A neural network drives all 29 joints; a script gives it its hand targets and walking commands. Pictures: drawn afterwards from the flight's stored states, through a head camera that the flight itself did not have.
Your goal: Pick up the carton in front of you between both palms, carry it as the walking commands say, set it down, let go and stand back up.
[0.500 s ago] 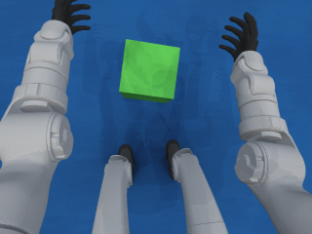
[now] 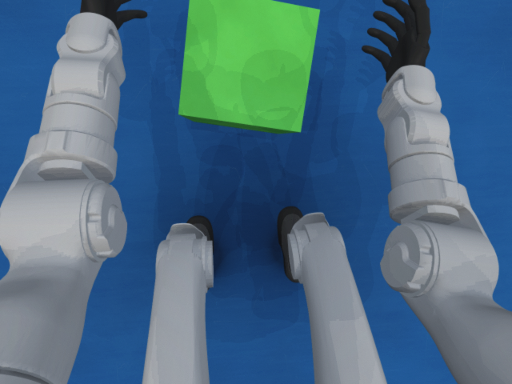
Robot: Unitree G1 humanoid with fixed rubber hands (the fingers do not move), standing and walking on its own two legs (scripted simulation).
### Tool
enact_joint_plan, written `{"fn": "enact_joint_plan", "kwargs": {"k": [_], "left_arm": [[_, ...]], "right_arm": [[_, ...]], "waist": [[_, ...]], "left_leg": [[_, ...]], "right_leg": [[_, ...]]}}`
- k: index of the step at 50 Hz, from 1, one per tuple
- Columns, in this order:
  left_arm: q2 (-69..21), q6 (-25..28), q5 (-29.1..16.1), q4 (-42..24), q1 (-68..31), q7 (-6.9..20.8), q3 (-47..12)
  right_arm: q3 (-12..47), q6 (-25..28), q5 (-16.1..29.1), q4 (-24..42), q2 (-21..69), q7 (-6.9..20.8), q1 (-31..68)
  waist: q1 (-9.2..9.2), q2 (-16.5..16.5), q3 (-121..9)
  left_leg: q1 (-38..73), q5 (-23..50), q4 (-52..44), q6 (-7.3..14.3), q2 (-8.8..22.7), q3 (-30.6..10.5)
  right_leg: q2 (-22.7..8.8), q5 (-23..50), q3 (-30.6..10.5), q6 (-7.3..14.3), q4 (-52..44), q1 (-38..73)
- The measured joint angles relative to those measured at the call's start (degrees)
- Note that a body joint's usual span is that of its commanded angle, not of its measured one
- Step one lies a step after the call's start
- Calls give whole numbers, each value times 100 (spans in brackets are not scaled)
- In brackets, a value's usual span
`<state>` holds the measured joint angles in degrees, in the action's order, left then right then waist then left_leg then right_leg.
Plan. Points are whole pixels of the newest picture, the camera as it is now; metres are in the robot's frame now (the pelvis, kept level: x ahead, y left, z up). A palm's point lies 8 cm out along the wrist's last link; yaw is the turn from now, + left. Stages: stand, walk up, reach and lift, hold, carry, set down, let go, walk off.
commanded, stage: reach and lift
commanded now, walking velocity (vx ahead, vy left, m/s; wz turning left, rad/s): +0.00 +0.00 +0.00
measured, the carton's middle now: (244, 76) +0.53 -0.01 -0.41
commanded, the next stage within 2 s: none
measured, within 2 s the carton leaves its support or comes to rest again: leaves its support in 1.32 s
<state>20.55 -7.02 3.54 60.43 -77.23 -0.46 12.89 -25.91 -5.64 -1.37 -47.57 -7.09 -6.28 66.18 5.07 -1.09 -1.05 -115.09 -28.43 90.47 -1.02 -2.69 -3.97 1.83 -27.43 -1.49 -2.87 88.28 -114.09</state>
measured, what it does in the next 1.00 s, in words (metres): lowers itself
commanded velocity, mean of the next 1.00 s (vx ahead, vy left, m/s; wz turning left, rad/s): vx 0.00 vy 0.00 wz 0.00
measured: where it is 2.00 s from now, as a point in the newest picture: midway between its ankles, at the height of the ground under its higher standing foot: (248, 262)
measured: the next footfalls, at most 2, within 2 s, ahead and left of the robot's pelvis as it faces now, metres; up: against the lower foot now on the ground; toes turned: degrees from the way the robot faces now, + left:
none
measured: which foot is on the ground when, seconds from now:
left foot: down 0.00-1.00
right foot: down 0.00-1.00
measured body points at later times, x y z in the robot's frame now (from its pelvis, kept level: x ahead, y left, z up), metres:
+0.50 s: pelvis -0.04 +0.00 -0.16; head +0.35 +0.01 +0.05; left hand +0.56 +0.17 -0.35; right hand +0.51 -0.20 -0.35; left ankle +0.06 +0.12 -0.50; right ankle +0.08 -0.13 -0.50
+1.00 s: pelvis -0.04 +0.00 -0.17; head +0.34 +0.02 +0.05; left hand +0.56 +0.14 -0.35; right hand +0.52 -0.16 -0.35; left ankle +0.06 +0.12 -0.50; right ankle +0.08 -0.13 -0.50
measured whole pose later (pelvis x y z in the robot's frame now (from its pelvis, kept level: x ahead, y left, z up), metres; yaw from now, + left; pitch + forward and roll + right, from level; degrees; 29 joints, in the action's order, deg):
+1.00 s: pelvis -0.04 +0.00 -0.17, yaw -1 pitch +36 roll -4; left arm 25.2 -5.8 -10.8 72.6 -98.1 -3.5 -4.3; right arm -14.3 -4.2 9.5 -62.8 -12.1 -9.8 88.5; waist 4.0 1.4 26.5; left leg -128.4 -34.3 127.0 -0.4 -2.0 -3.1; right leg 2.1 -32.0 -0.5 -4.1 123.6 -127.4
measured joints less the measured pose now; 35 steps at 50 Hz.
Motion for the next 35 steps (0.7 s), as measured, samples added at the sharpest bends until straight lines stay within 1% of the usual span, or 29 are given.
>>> {"fn": "enact_joint_plan", "kwargs": {"k": [2,4,6,8,12,16,21,27,32,35], "left_arm": [[157,-19,-263,5,-131,-75,-261],[319,-46,-514,55,-288,-135,-509],[457,-80,-735,163,-493,-174,-713],[569,-108,-910,263,-715,-196,-903],[725,-145,-1164,493,-1163,-228,-1194],[834,-129,-1318,835,-1590,-218,-1380],[924,-22,-1423,1184,-1949,-160,-1533],[932,123,-1524,1179,-1955,-168,-1660],[935,183,-1646,1072,-1905,-198,-1819],[863,181,-1661,1065,-1856,-215,-1848]], "right_arm": [[222,-30,241,-52,-132,-80,144],[444,-73,485,-127,-261,-154,301],[637,-117,683,-253,-390,-210,492],[748,-159,825,-376,-488,-247,716],[893,-200,1014,-640,-625,-309,1172],[963,-179,1071,-1011,-717,-308,1620],[994,-67,1051,-1425,-790,-243,2030],[1108,92,1127,-1557,-817,-244,2115],[1244,176,1283,-1521,-792,-303,2074],[1249,199,1284,-1531,-751,-323,2019]], "waist": [[6,26,188],[-2,56,383],[7,82,590],[19,99,835],[12,135,1344],[10,166,1794],[0,202,2296],[-32,257,2735],[-66,288,2693],[-79,271,2569]], "left_leg": [[-296,-106,492,-12,-15,-7],[-541,46,946,-31,-10,-22],[-768,-216,1405,-38,-20,-22],[-958,-331,1779,-42,-43,-16],[-1213,-336,2369,-47,-61,-8],[-1372,-337,2796,-46,-64,9],[-1476,-379,3192,-29,-40,33],[-1336,-603,3560,27,38,72],[-1364,-748,3769,45,80,68],[-1414,-776,3820,50,80,69]], "right_leg": [[20,-102,10,-9,485,-295],[54,-181,32,-21,948,-556],[68,-237,38,-37,1364,-786],[67,-264,39,-51,1723,-969],[78,-275,46,-95,2299,-1214],[84,-269,47,-117,2718,-1369],[82,-303,52,-131,3105,-1472],[26,-503,87,-100,3466,-1340],[26,-617,113,-94,3649,-1373],[26,-642,113,-103,3692,-1418]]}}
